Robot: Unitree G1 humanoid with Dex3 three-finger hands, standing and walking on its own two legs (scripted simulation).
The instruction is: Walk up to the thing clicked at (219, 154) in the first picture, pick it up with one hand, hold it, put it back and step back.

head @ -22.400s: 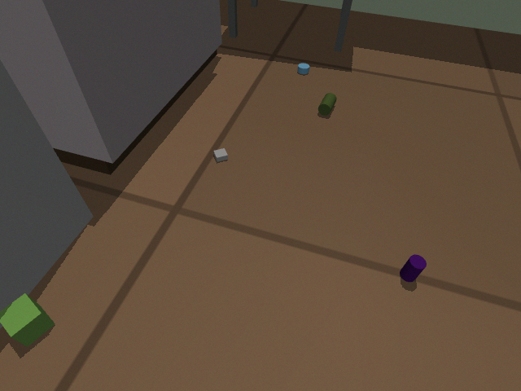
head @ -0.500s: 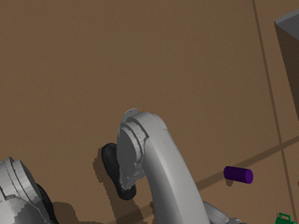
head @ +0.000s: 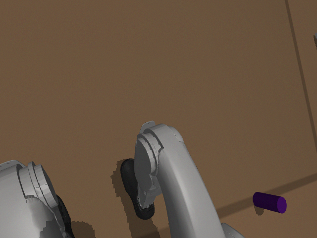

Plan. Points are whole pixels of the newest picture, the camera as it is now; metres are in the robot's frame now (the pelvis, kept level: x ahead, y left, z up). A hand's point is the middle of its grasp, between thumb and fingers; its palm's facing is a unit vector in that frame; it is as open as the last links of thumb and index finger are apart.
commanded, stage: settle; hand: left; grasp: from above
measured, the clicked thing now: out of the picture +0.44 +0.35 -0.27
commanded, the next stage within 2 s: lift in 0.40 s
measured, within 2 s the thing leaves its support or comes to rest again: neither
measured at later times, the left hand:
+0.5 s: hand out of the picture +0.43 +0.34 -0.15, palm faces -0.27 -0.27 -0.92, open 9.0 cm
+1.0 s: hand out of the picture +0.37 +0.34 -0.03, palm faces -0.31 -0.28 -0.91, open 9.0 cm
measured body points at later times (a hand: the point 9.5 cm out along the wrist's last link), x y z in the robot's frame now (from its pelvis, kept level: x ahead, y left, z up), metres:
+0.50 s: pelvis +0.00 -0.01 +0.01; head +0.23 +0.07 +0.39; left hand +0.44 +0.35 -0.10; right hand +0.06 -0.27 -0.08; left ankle +0.07 +0.13 -0.29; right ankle +0.12 -0.11 -0.29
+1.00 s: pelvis +0.00 -0.01 +0.08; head +0.18 +0.04 +0.49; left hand +0.39 +0.35 +0.02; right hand +0.11 -0.27 -0.05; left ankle +0.07 +0.13 -0.29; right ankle +0.12 -0.11 -0.29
